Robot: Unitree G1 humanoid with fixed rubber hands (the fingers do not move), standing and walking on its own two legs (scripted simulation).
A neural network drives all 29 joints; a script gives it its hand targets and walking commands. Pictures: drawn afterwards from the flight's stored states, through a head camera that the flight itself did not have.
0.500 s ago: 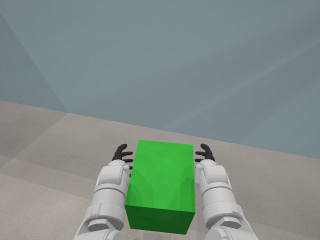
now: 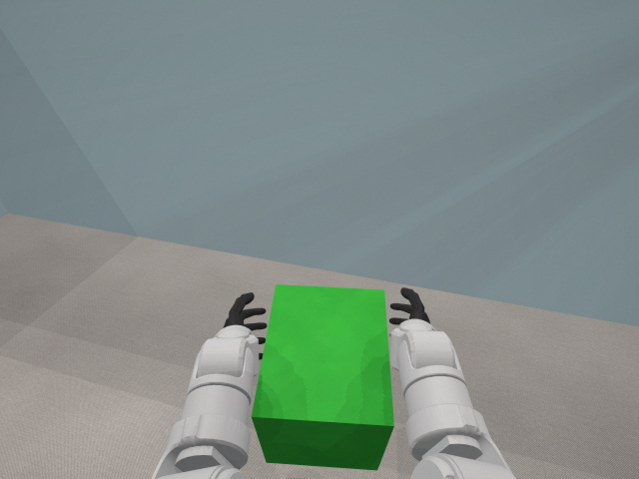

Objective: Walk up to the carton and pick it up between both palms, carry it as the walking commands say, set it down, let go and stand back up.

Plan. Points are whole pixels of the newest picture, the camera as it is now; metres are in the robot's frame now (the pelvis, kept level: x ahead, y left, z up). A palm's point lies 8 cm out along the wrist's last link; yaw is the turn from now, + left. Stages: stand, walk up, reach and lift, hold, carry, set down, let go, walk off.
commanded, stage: hold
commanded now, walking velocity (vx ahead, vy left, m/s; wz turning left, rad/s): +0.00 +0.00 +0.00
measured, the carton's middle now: (325, 375) +0.32 +0.00 -0.02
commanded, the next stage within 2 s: carry in 0.38 s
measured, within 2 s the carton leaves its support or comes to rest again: neither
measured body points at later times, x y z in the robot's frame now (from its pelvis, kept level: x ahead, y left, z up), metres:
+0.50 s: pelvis +0.00 +0.00 +0.00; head -0.06 -0.01 +0.45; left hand +0.33 +0.12 +0.07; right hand +0.34 -0.13 +0.07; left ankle +0.05 +0.13 -0.72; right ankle +0.09 -0.11 -0.72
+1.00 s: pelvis -0.03 +0.00 +0.00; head -0.04 +0.00 +0.45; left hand +0.30 +0.11 +0.13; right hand +0.29 -0.14 +0.11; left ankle +0.05 +0.13 -0.72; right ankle +0.00 -0.13 -0.69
